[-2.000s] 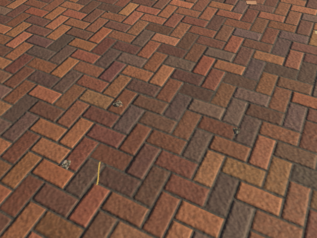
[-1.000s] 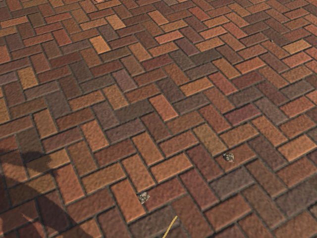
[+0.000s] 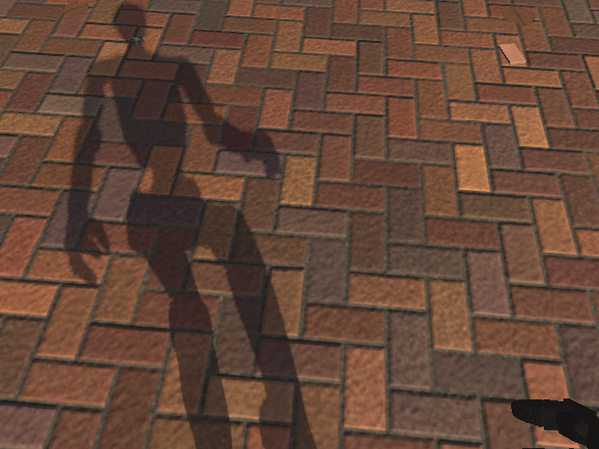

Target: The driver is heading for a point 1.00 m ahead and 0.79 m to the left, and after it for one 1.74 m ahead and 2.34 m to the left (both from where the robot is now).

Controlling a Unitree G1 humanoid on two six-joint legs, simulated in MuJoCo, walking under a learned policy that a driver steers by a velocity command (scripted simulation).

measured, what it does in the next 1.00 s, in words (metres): walks ahead, turning left: left foot, then right foot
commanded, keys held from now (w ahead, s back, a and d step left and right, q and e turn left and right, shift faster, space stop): w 0.18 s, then w+q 0.82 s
